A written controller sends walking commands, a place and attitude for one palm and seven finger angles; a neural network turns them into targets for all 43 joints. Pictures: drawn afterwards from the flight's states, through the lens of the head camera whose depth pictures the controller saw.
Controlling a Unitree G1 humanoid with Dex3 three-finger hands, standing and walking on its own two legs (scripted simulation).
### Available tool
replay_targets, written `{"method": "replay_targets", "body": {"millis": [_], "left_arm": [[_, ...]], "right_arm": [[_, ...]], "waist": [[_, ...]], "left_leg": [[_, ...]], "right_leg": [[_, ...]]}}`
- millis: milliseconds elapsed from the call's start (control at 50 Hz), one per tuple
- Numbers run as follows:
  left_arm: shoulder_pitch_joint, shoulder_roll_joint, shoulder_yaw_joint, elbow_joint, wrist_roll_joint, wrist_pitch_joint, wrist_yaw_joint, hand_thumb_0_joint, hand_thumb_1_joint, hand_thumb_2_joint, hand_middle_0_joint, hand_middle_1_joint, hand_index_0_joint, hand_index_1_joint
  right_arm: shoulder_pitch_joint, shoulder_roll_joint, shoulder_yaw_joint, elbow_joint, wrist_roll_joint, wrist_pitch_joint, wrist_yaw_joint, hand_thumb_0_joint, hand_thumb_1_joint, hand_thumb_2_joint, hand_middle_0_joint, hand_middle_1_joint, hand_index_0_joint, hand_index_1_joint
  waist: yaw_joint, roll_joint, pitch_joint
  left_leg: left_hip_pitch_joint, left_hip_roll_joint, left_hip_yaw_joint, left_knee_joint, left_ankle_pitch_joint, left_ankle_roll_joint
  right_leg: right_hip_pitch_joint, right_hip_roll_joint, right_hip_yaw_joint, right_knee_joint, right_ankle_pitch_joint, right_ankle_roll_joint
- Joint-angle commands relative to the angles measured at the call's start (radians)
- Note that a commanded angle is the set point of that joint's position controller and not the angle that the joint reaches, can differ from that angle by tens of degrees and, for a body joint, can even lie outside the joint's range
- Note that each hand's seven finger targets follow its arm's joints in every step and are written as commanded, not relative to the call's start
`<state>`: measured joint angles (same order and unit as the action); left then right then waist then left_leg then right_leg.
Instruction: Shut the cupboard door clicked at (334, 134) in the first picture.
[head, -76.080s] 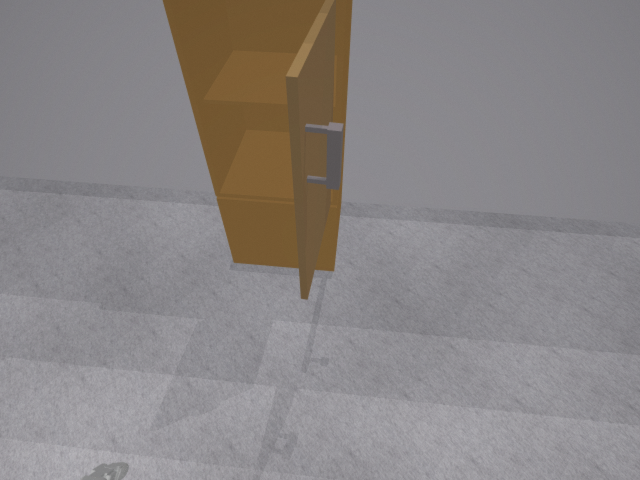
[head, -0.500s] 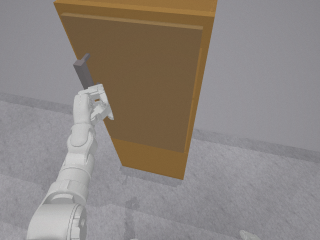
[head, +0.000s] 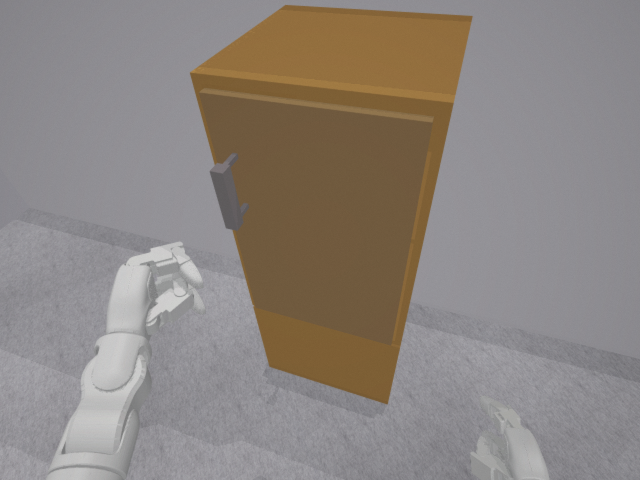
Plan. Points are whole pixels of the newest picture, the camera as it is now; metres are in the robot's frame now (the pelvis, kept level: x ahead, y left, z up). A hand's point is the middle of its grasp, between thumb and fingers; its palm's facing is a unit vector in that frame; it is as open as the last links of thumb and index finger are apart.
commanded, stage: draw the hand back to the body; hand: left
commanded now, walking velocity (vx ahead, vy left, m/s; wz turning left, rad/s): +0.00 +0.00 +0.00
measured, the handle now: (233, 191) +0.58 +0.20 +0.05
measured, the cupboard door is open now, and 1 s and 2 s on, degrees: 0 0 0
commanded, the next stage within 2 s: step back with the hand held close in 0.92 s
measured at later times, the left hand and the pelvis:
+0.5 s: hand (62, 336) +0.21 +0.27 +0.15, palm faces +0.42 -0.82 -0.40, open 5.8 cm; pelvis +0.02 +0.01 +0.01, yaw +1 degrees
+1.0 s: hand (50, 347) +0.20 +0.27 +0.16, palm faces +0.46 -0.79 -0.40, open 7.4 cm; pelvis +0.01 +0.00 +0.01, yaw +1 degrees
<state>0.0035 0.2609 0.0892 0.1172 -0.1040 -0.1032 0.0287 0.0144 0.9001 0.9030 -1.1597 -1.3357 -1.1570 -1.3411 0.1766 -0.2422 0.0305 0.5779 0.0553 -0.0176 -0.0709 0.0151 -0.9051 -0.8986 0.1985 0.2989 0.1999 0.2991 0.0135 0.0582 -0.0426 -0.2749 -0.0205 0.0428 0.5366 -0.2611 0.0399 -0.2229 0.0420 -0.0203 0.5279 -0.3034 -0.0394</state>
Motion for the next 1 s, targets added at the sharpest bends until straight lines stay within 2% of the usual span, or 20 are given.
{"method": "replay_targets", "body": {"millis": [0,20,60,100,160,240,300,320,400,460,500,520,560,620,660,700,760,800,920,980], "left_arm": [[-0.223,0.187,0.103,-0.3,0.025,-0.03,0.049,0.0,0.9,0.9,-0.915,-1.08,-0.915,-1.08],[-0.193,0.158,0.085,-0.328,0.022,-0.024,0.052,0.0,0.9,0.9,-0.887,-1.05,-0.887,-1.05],[-0.167,0.165,0.095,-0.38,0.026,-0.019,0.06,0.0,0.9,0.9,-0.832,-0.99,-0.832,-0.99],[-0.119,0.196,0.127,-0.419,0.035,-0.017,0.067,0.0,0.9,0.9,-0.777,-0.93,-0.777,-0.93],[-0.024,0.18,0.136,-0.469,0.031,-0.006,0.071,0.0,0.9,0.9,-0.695,-0.84,-0.695,-0.84],[0.071,0.22,0.2,-0.539,0.034,-0.006,0.073,0.0,0.9,0.9,-0.585,-0.72,-0.585,-0.72],[0.17,0.251,0.256,-0.573,0.034,-0.005,0.077,0.0,0.9,0.9,-0.502,-0.63,-0.502,-0.63],[0.197,0.232,0.248,-0.601,0.031,-0.004,0.077,0.0,0.9,0.9,-0.475,-0.6,-0.475,-0.6],[0.292,0.282,0.327,-0.636,0.029,-0.007,0.082,0.0,0.9,0.9,-0.365,-0.48,-0.365,-0.48],[0.348,0.274,0.345,-0.681,0.024,-0.015,0.086,0.0,0.9,0.9,-0.282,-0.39,-0.282,-0.39],[0.381,0.317,0.401,-0.699,0.024,-0.023,0.09,0.0,0.9,0.9,-0.228,-0.33,-0.228,-0.33],[0.409,0.298,0.393,-0.7,0.019,-0.025,0.09,0.0,0.9,0.9,-0.2,-0.3,-0.2,-0.3],[0.379,0.254,0.345,-0.68,0.027,-0.026,0.089,0.0,0.9,0.9,-0.2,-0.3,-0.2,-0.3],[0.358,0.247,0.331,-0.648,0.027,-0.025,0.093,0.0,0.9,0.9,-0.2,-0.3,-0.2,-0.3],[0.347,0.255,0.337,-0.649,0.027,-0.028,0.095,0.0,0.9,0.9,-0.2,-0.3,-0.2,-0.3],[0.331,0.285,0.358,-0.664,0.031,-0.032,0.096,0.0,0.9,0.9,-0.2,-0.3,-0.2,-0.3],[0.342,0.276,0.353,-0.679,0.028,-0.037,0.099,0.0,0.9,0.9,-0.2,-0.3,-0.2,-0.3],[0.34,0.315,0.388,-0.697,0.03,-0.041,0.103,0.0,0.9,0.9,-0.2,-0.3,-0.2,-0.3],[0.378,0.272,0.363,-0.666,0.022,-0.034,0.094,0.0,0.9,0.9,-0.2,-0.3,-0.2,-0.3],[0.363,0.286,0.374,-0.679,0.024,-0.038,0.094,0.0,0.9,0.9,-0.2,-0.3,-0.2,-0.3]], "right_arm": [[-0.107,-0.095,-0.019,-0.133,-0.013,-0.025,-0.015,0.0,-0.9,-0.9,0.2,0.3,0.2,0.3],[-0.108,-0.085,-0.019,-0.136,-0.014,-0.025,-0.014,0.0,-0.9,-0.9,0.2,0.3,0.2,0.3],[-0.116,-0.085,-0.015,-0.138,-0.021,-0.03,-0.014,0.0,-0.9,-0.9,0.2,0.3,0.2,0.3],[-0.119,-0.092,-0.013,-0.135,-0.026,-0.037,-0.013,0.0,-0.9,-0.9,0.2,0.3,0.2,0.3],[-0.124,-0.085,-0.014,-0.139,-0.031,-0.037,-0.007,0.0,-0.9,-0.9,0.2,0.3,0.2,0.3],[-0.129,-0.089,-0.018,-0.14,-0.033,-0.038,-0.002,0.0,-0.9,-0.9,0.2,0.3,0.2,0.3],[-0.128,-0.091,-0.024,-0.135,-0.038,-0.044,0.002,0.0,-0.9,-0.9,0.2,0.3,0.2,0.3],[-0.127,-0.082,-0.025,-0.14,-0.038,-0.044,0.006,0.0,-0.9,-0.9,0.2,0.3,0.2,0.3],[-0.127,-0.087,-0.033,-0.131,-0.038,-0.053,0.007,0.0,-0.9,-0.9,0.2,0.3,0.2,0.3],[-0.124,-0.08,-0.038,-0.132,-0.036,-0.061,0.007,0.0,-0.9,-0.9,0.2,0.3,0.2,0.3],[-0.122,-0.088,-0.043,-0.126,-0.036,-0.073,0.005,0.0,-0.9,-0.9,0.2,0.3,0.2,0.3],[-0.119,-0.08,-0.043,-0.129,-0.034,-0.073,0.005,0.0,-0.9,-0.9,0.2,0.3,0.2,0.3],[-0.119,-0.084,-0.045,-0.119,-0.033,-0.08,0.005,0.0,-0.9,-0.9,0.2,0.3,0.2,0.3],[-0.111,-0.093,-0.049,-0.112,-0.034,-0.087,-0.001,0.0,-0.9,-0.9,0.2,0.3,0.2,0.3],[-0.114,-0.093,-0.05,-0.112,-0.035,-0.088,-0.005,0.0,-0.9,-0.9,0.2,0.3,0.2,0.3],[-0.116,-0.096,-0.049,-0.107,-0.036,-0.094,-0.008,0.0,-0.9,-0.9,0.2,0.3,0.2,0.3],[-0.126,-0.083,-0.044,-0.111,-0.037,-0.097,-0.009,0.0,-0.9,-0.9,0.2,0.3,0.2,0.3],[-0.126,-0.087,-0.044,-0.105,-0.039,-0.103,-0.01,0.0,-0.9,-0.9,0.2,0.3,0.2,0.3],[-0.126,-0.076,-0.042,-0.108,-0.037,-0.098,-0.008,0.0,-0.9,-0.9,0.2,0.3,0.2,0.3],[-0.125,-0.082,-0.045,-0.11,-0.038,-0.096,-0.007,0.0,-0.9,-0.9,0.2,0.3,0.2,0.3]], "waist": [[-0.002,-0.019,-0.084],[-0.005,0.005,-0.086],[0.0,0.02,-0.098],[0.011,0.023,-0.111],[0.015,0.004,-0.092],[0.029,-0.02,-0.101],[0.04,0.001,-0.097],[0.037,0.017,-0.089],[0.048,0.002,-0.07],[0.046,0.017,-0.056],[0.052,-0.004,-0.053],[0.05,-0.01,-0.041],[0.036,0.015,0.001],[0.031,-0.021,0.02],[0.035,-0.05,0.002],[0.04,-0.013,-0.004],[0.045,0.004,-0.013],[0.051,0.034,-0.03],[0.046,0.006,0.016],[0.049,0.004,-0.008]], "left_leg": [[0.164,0.029,-0.052,-0.134,0.115,0.004],[0.185,0.032,-0.055,-0.148,0.122,0.0],[0.216,0.034,-0.06,-0.166,0.148,-0.003],[0.239,0.034,-0.064,-0.176,0.188,-0.004],[0.24,0.039,-0.068,-0.187,0.236,-0.011],[0.247,0.04,-0.07,-0.186,0.289,-0.013],[0.239,0.042,-0.071,-0.181,0.326,-0.018],[0.232,0.043,-0.071,-0.179,0.339,-0.021],[0.216,0.044,-0.068,-0.172,0.336,-0.019],[0.21,0.047,-0.067,-0.169,0.333,-0.021],[0.202,0.047,-0.071,-0.169,0.311,-0.018],[0.192,0.047,-0.07,-0.172,0.299,-0.02],[0.189,0.048,-0.068,-0.178,0.254,-0.019],[0.187,0.046,-0.069,-0.184,0.197,-0.009],[0.189,0.042,-0.068,-0.183,0.187,-0.003],[0.191,0.038,-0.065,-0.177,0.185,-0.002],[0.185,0.034,-0.062,-0.178,0.184,-0.002],[0.191,0.033,-0.061,-0.17,0.205,-0.004],[0.181,0.038,-0.054,-0.176,0.211,-0.006],[0.192,0.036,-0.054,-0.174,0.212,-0.004]], "right_leg": [[0.02,-0.038,0.037,-0.175,0.165,0.022],[0.042,-0.041,0.033,-0.175,0.168,0.018],[0.065,-0.039,0.025,-0.184,0.188,0.015],[0.079,-0.033,0.019,-0.195,0.216,0.014],[0.112,-0.037,0.013,-0.194,0.251,0.011],[0.134,-0.036,0.01,-0.198,0.288,0.012],[0.147,-0.037,0.008,-0.198,0.309,0.012],[0.156,-0.044,0.009,-0.189,0.314,0.011],[0.143,-0.04,0.008,-0.2,0.313,0.015],[0.137,-0.045,0.006,-0.191,0.299,0.016],[0.128,-0.041,0.005,-0.203,0.286,0.019],[0.133,-0.045,0.004,-0.194,0.272,0.018],[0.094,-0.047,0.006,-0.202,0.23,0.019],[0.074,-0.05,0.01,-0.215,0.181,0.022],[0.08,-0.05,0.013,-0.216,0.174,0.022],[0.082,-0.05,0.021,-0.228,0.173,0.022],[0.104,-0.055,0.026,-0.222,0.174,0.019],[0.111,-0.054,0.029,-0.23,0.2,0.018],[0.102,-0.055,0.03,-0.23,0.208,0.02],[0.104,-0.051,0.027,-0.23,0.205,0.021]]}}
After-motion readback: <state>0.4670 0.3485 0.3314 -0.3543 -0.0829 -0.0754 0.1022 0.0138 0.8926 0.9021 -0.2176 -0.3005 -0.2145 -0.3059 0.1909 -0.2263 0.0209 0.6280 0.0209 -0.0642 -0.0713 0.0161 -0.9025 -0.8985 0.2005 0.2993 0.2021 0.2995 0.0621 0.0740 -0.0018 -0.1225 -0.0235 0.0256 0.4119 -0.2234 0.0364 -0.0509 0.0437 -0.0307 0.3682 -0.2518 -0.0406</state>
